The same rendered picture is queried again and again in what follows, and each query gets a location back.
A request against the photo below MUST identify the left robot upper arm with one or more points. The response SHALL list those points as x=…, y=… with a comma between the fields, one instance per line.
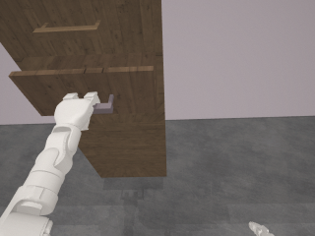
x=25, y=224

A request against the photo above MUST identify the left robot forearm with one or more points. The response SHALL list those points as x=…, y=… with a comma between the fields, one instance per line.
x=38, y=195

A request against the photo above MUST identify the handle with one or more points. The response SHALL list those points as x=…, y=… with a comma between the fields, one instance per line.
x=104, y=108
x=67, y=33

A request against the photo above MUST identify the right robot hand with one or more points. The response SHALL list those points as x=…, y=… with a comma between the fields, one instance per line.
x=259, y=230

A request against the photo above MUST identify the cabinet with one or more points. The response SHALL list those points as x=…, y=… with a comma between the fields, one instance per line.
x=116, y=145

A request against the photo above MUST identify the drawer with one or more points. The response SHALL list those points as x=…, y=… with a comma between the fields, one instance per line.
x=132, y=78

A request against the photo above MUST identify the left robot hand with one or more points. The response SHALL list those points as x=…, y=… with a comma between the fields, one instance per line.
x=76, y=111

